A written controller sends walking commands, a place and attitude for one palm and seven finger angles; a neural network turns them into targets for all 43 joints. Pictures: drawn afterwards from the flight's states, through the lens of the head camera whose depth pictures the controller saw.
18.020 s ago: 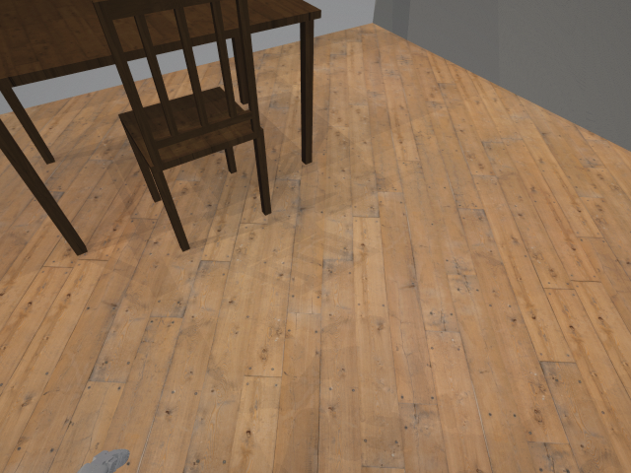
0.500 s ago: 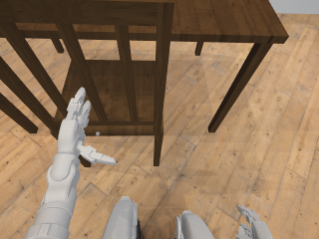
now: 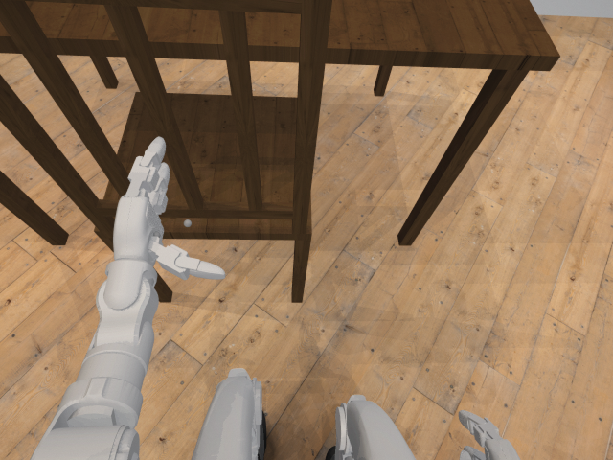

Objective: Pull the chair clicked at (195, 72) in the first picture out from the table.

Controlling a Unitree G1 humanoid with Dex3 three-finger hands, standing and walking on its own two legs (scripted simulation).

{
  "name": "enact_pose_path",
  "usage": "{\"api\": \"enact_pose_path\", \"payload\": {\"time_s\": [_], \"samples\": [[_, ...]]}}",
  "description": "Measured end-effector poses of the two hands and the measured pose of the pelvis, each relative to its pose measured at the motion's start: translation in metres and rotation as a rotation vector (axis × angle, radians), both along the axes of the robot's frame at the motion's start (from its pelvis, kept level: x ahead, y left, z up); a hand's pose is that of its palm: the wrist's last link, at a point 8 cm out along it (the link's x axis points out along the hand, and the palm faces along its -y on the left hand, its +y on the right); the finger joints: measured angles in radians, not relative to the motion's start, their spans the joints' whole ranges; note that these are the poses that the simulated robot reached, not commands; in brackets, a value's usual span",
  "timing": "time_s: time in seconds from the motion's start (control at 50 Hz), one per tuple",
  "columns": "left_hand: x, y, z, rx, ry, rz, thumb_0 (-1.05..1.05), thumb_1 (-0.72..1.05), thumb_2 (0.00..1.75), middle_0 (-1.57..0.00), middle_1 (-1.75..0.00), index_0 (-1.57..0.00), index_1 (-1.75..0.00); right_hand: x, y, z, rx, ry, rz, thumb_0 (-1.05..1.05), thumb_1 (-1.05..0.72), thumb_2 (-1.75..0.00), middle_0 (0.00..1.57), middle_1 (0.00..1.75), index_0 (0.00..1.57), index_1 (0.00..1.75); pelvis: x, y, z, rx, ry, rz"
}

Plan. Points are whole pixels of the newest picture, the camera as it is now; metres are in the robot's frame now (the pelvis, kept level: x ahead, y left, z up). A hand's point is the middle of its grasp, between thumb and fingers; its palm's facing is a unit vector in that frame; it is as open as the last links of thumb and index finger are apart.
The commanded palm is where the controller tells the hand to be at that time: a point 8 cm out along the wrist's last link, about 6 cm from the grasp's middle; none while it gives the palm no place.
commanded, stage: push the fingers through the gap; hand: left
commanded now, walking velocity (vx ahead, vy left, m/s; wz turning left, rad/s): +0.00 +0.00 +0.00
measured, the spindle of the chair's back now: (169, 134) +0.52 +0.20 +0.06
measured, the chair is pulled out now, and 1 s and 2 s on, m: -0.02 -0.08 -0.08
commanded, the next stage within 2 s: hook a spindle and tug to test in 0.76 s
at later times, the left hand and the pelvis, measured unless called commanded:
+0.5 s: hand (195, 185) +0.46 +0.16 +0.03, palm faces +0.04 -1.00 -0.03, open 16.8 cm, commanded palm +0.44 +0.20 +0.03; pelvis +0.00 +0.01 +0.00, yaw -1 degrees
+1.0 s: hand (197, 189) +0.45 +0.16 +0.03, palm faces +0.04 -1.00 -0.03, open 16.8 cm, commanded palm +0.43 +0.21 +0.03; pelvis +0.02 +0.00 +0.01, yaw -1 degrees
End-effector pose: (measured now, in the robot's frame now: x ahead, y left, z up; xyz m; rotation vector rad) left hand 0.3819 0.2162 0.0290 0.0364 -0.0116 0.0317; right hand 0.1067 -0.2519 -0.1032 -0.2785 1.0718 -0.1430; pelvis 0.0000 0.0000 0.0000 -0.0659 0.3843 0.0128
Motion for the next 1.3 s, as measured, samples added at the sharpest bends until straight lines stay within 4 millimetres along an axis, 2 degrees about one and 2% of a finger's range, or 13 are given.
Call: {"api": "enact_pose_path", "payload": {"time_s": [0.36, 0.5, 0.66, 0.78, 0.94, 1.08, 1.22, 1.3], "samples": [[0.047, 0.002, 0.001, -0.008, 0.009, 0.003, -0.01, -0.5, 0.3, -0.06, -0.08, -0.11, -0.1, -0.05, -0.004, -0.003, -0.021, 0.126, -0.068, 0.01, -0.9, -0.89, 0.2, 0.3, 0.2, 0.29, -0.001, 0.006, -0.003, -0.009, 0.027, -0.015], [0.058, -0.002, 0.003, -0.004, -0.001, 0.004, -0.01, -0.5, 0.3, -0.06, -0.08, -0.09, -0.09, -0.06, 0.001, -0.004, -0.003, 0.175, -0.093, 0.01, -0.9, -0.89, 0.2, 0.3, 0.2, 0.29, 0.002, 0.009, -0.002, -0.006, 0.042, -0.022], [0.058, -0.002, 0.004, -0.001, 0.012, 0.012, -0.01, -0.5, 0.3, -0.06, -0.08, -0.07, -0.08, -0.053, 0.005, 0.0, 0.02, 0.176, -0.101, 0.01, -0.9, -0.89, 0.2, 0.3, 0.2, 0.29, 0.009, 0.009, 0.003, 0.0, 0.043, -0.029], [0.056, 0.002, 0.007, -0.002, -0.005, 0.018, -0.01, -0.5, 0.3, -0.06, -0.08, -0.07, -0.08, -0.038, 0.003, 0.003, 0.019, 0.156, -0.091, 0.01, -0.9, -0.89, 0.2, 0.3, 0.2, 0.29, 0.014, 0.007, 0.005, 0.001, 0.041, -0.027], [0.051, -0.005, 0.004, -0.007, 0.012, 0.001, -0.01, -0.5, 0.3, -0.07, -0.1, -0.07, -0.09, -0.018, -0.002, 0.005, 0.014, 0.127, -0.07, 0.0, -0.9, -0.89, 0.2, 0.3, 0.2, 0.29, 0.017, 0.005, 0.006, 0.003, 0.04, -0.02], [0.05, -0.006, 0.006, -0.006, -0.008, 0.013, -0.01, -0.5, 0.3, -0.13, -0.29, -0.13, -0.28, -0.009, -0.004, 0.004, 0.014, 0.107, -0.061, 0.0, -0.9, -0.89, 0.2, 0.29, 0.2, 0.29, 0.018, 0.002, 0.005, 0.008, 0.038, -0.022], [0.048, -0.002, 0.009, 0.002, -0.006, 0.004, -0.01, -0.49, 0.31, -0.23, -0.62, -0.24, -0.61, -0.012, -0.005, 0.001, 0.025, 0.11, -0.064, 0.0, -0.9, -0.89, 0.2, 0.29, 0.2, 0.29, 0.017, 0.0, 0.005, 0.008, 0.035, -0.02], [0.045, -0.003, 0.006, -0.008, 0.01, -0.001, -0.01, -0.43, 0.34, -0.3, -0.83, -0.3, -0.82, -0.016, -0.004, 0.0, 0.027, 0.118, -0.068, 0.0, -0.9, -0.89, 0.2, 0.29, 0.2, 0.29, 0.016, -0.001, 0.005, 0.009, 0.033, -0.021]]}}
